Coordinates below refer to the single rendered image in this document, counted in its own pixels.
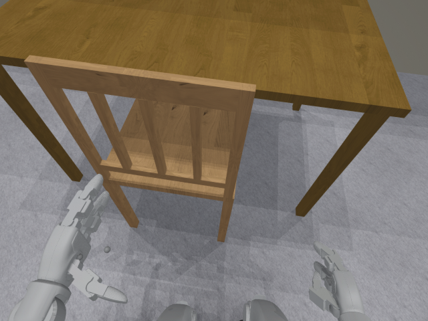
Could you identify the chair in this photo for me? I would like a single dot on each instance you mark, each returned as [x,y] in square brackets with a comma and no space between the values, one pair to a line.
[183,135]

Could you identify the table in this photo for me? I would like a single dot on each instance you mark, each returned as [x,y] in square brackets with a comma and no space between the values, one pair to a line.
[325,53]

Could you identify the robot right thigh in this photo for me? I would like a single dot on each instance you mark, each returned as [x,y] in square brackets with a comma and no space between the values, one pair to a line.
[262,310]

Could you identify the robot right hand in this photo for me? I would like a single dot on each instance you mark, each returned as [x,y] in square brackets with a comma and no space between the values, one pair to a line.
[340,284]

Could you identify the robot thigh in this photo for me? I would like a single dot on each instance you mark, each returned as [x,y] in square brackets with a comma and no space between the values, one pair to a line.
[178,312]
[262,310]

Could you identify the robot left forearm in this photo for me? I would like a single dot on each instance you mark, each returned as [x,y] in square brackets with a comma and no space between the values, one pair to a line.
[44,301]

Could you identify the robot left thigh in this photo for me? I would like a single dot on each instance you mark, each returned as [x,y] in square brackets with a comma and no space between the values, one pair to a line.
[178,312]

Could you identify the robot left hand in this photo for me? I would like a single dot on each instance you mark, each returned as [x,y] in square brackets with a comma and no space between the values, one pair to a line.
[70,238]

